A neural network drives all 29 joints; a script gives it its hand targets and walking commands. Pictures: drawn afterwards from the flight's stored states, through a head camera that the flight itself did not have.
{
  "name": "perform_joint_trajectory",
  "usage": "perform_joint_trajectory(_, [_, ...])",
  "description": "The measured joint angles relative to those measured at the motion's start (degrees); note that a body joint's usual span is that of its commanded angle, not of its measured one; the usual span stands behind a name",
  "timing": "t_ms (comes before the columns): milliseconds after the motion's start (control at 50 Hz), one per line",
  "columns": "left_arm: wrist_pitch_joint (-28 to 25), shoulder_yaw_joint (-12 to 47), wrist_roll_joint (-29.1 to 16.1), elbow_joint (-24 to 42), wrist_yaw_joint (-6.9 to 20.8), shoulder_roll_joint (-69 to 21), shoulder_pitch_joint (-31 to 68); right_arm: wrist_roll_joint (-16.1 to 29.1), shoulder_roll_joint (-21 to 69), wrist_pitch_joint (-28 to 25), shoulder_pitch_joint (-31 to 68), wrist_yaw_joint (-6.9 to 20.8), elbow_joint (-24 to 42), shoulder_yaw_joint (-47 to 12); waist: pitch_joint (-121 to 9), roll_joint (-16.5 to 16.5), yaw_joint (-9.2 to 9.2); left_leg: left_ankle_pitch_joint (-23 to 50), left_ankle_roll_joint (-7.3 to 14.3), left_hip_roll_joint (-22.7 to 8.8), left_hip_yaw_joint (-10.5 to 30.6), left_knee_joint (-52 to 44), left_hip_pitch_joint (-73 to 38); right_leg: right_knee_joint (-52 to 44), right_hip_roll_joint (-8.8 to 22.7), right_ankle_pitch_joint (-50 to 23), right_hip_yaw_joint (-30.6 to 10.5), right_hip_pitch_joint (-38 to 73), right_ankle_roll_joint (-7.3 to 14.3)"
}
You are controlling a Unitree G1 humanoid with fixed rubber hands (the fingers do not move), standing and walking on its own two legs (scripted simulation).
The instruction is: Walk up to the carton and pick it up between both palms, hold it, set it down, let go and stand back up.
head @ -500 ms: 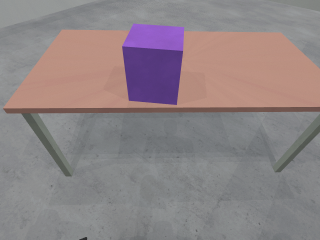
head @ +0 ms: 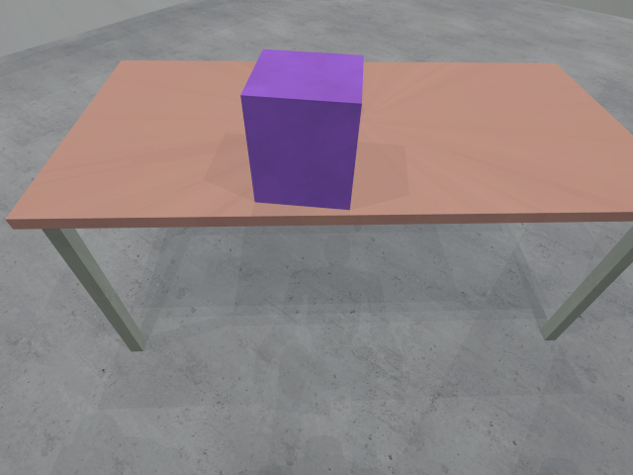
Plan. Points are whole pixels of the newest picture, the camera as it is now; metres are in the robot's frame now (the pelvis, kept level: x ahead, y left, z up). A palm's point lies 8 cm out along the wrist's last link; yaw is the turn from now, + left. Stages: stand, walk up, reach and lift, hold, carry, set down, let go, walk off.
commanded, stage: stand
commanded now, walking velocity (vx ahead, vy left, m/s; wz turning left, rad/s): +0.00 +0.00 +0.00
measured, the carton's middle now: (307, 131) +0.77 +0.04 +0.02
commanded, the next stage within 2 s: none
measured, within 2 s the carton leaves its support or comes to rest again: neither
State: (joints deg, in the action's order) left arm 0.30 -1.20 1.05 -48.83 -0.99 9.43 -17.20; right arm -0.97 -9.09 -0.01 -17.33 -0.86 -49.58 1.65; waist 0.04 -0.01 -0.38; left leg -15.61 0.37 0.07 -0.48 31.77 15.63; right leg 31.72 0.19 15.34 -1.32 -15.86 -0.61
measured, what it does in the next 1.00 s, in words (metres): stands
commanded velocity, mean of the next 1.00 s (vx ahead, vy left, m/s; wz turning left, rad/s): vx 0.00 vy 0.00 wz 0.00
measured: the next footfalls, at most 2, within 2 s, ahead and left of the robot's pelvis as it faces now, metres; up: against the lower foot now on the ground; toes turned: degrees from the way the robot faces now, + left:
none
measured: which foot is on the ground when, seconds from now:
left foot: down 0.00-1.00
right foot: down 0.00-1.00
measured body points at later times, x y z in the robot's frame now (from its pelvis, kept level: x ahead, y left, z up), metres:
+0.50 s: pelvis +0.00 +0.00 +0.01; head +0.00 +0.01 +0.46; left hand +0.02 +0.23 -0.15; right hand +0.01 -0.22 -0.15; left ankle +0.01 +0.12 -0.73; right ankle +0.02 -0.13 -0.73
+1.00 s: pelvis +0.01 +0.00 +0.01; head +0.01 +0.01 +0.46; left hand +0.00 +0.22 -0.15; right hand +0.00 -0.21 -0.15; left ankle +0.01 +0.12 -0.73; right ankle +0.02 -0.13 -0.73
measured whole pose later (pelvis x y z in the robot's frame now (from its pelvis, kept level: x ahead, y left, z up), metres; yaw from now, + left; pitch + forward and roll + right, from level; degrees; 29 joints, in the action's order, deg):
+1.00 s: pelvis +0.01 +0.00 +0.01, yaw +0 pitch -2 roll +0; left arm 0.1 -0.5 0.7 -63.1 -2.2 7.5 -17.6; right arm -0.6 -7.3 -0.3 -17.9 -1.9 -63.5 1.4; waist 1.4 0.2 -0.2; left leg -13.7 0.5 0.3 -0.4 26.5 10.7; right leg 26.1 0.3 13.3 -1.9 -10.8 -1.0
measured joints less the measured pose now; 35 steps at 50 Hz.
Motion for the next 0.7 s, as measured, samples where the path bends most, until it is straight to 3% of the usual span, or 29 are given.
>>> perform_joint_trajectory(700, [-0.08, 0.35, -0.26, -11.47, -0.89, -1.46, -0.77, 0.34, 1.54, -0.14, 0.03, -0.72, -11.02, 0.05, 0.99, 0.37, 0.29, 1.70, 0.18, 0.12, -0.03, -4.53, -3.83, -4.83, 0.07, -1.95, -0.53, 3.88, -0.33])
